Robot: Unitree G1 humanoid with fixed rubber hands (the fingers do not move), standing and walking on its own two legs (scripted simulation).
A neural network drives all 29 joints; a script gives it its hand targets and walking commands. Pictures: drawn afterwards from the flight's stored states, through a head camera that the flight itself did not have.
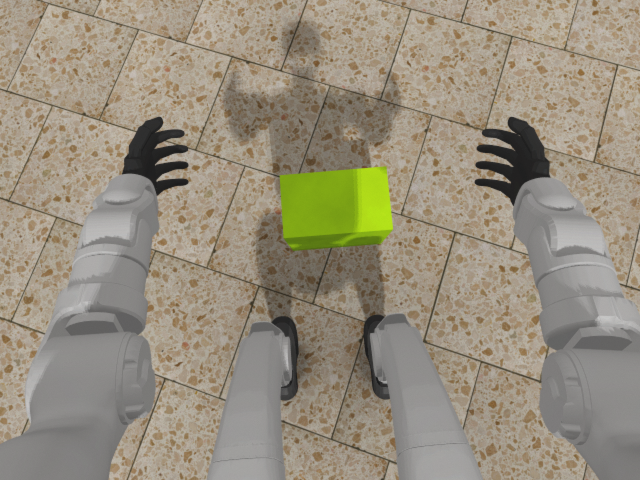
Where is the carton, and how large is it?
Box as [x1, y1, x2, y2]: [280, 166, 392, 250]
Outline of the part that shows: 385,166 280,175 283,236 293,250 380,243 392,229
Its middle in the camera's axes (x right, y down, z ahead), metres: +0.04 -0.07 +0.94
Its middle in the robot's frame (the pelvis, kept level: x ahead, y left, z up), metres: +0.51 -0.03 -0.56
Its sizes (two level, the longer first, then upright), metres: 0.235 0.141 0.209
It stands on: the floor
